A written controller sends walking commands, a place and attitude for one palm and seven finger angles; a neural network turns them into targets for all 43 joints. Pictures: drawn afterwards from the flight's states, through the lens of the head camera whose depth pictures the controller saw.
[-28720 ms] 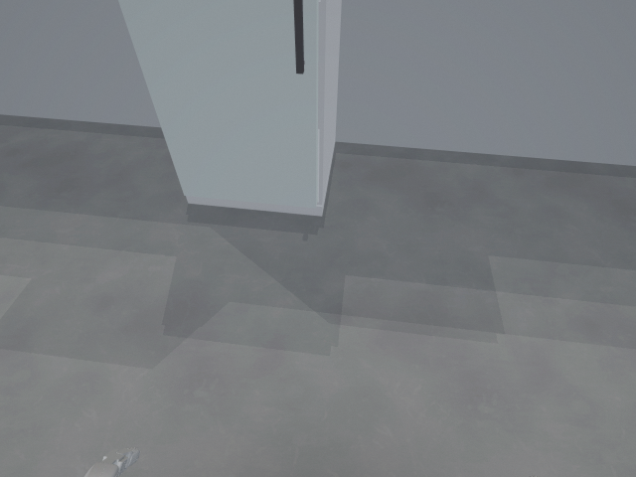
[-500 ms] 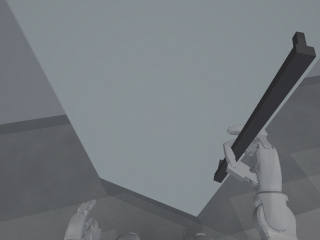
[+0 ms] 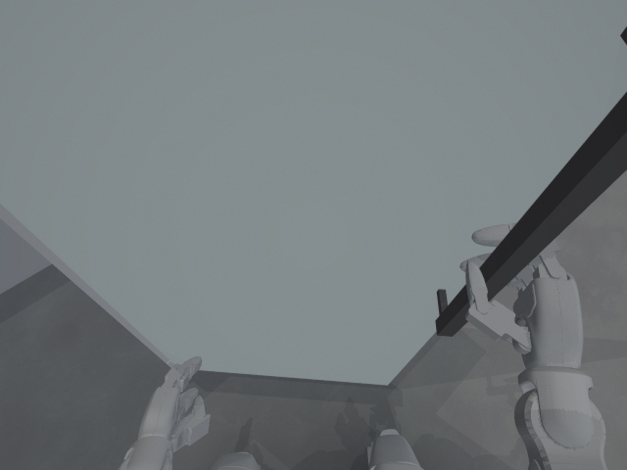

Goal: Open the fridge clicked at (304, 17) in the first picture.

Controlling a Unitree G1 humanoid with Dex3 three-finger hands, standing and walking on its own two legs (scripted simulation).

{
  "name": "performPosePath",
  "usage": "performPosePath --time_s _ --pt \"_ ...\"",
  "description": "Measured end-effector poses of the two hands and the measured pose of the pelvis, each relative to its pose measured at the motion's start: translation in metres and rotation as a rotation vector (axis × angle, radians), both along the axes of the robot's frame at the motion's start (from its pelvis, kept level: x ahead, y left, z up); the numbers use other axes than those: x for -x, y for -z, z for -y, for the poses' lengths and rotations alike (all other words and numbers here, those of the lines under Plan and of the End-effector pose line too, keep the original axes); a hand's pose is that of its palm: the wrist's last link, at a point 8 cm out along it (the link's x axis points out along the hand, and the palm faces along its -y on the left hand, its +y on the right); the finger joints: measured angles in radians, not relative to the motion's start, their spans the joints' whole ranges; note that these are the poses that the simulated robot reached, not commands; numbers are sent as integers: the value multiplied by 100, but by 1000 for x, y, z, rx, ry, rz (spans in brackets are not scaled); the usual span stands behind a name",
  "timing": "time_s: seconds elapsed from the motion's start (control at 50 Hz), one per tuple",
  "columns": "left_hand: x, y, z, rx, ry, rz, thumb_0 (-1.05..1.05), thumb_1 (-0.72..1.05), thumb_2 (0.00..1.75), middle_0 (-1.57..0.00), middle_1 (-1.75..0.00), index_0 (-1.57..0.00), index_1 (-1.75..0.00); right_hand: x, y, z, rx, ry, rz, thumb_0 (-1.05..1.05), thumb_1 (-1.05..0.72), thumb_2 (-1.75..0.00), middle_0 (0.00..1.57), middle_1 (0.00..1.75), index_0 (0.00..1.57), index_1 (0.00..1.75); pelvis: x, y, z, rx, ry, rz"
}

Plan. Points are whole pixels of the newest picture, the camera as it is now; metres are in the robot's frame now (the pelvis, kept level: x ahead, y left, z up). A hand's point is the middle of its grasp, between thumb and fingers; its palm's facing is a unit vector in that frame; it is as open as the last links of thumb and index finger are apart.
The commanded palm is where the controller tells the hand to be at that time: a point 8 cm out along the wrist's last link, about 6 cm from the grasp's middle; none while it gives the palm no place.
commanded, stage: walk backward, drawing the door open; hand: right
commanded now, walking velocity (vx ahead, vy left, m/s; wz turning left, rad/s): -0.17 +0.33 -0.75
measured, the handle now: (504, 239) +0.33 -0.16 +0.16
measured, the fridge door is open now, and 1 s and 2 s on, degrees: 47 67 63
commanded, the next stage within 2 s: stop walking and hold the door back in 0.56 s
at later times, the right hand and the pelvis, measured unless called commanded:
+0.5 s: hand (457, 403) +0.18 -0.11 +0.12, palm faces +0.61 +0.73 -0.30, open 6.5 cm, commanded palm +0.13 -0.13 +0.12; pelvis +0.00 +0.20 +0.00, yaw -20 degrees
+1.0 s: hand out of the picture +0.12 -0.08 +0.11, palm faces +0.76 +0.61 -0.19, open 5.4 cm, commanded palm +0.09 -0.11 +0.11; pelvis -0.05 +0.29 +0.02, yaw -37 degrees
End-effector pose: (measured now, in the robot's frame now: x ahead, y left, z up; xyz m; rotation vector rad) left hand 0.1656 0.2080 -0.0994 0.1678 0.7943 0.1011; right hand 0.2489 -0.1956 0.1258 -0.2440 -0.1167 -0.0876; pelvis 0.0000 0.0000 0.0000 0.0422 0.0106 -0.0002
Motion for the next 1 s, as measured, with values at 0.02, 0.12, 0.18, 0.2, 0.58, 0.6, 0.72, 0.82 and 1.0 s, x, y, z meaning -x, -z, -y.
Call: performPosePath --time_s 0.02,0.12,0.18,0.2,0.58,0.6,0.72,0.82,1.0 --pt "-3 1 -10 -10 3 -2 1 90 89 -20 -30 -20 -30 5 -1 -2 5 26 -9 -3 -65 -81 44 138 29 140 2 -1 -6 6 21 4" --pt "-17 -13 -46 -70 28 15 1 91 89 -20 -30 -20 -30 27 -3 -10 5 104 -41 -2 -66 -80 45 139 29 140 4 -10 -34 54 110 11" --pt "-28 -20 -58 -111 79 54 1 91 89 -20 -30 -20 -30 39 -1 -14 -22 134 -8 -1 -67 -81 45 139 30 140 5 -4 -50 49 166 -4" --pt "-32 -18 -62 -127 95 81 1 91 89 -20 -30 -20 -30 43 1 -15 -29 142 21 -1 -67 -81 45 139 30 140 6 4 -54 31 170 -9" --pt "-72 -2 -155 -28 387 6 1 90 89 -20 -30 -20 -30 140 -7 -74 73 690 -70 -6 -62 -80 43 132 27 140 -3 -4 -220 48 392 22" --pt "-76 -6 -162 -42 387 7 1 90 89 -20 -30 -20 -30 145 -7 -77 69 703 -76 -6 -62 -80 43 132 28 140 -4 -6 -223 54 406 21" --pt "-89 -26 -186 -149 458 9 1 91 89 -20 -30 -22 -31 177 -5 -93 53 747 -47 -5 -62 -79 42 133 29 139 -3 -12 -245 51 520 8" --pt "-87 -27 -185 -221 535 26 1 91 89 -20 -30 -21 -31 184 7 -100 -32 754 72 -5 -65 -82 44 136 35 139 14 -1 -256 36 574 13" --pt "-45 -30 -152 -56 677 26 1 91 89 -20 -30 -20 -30 184 2 -103 -70 804 -36 -6 -69 -76 46 139 43 140 47 -18 -290 9 639 71"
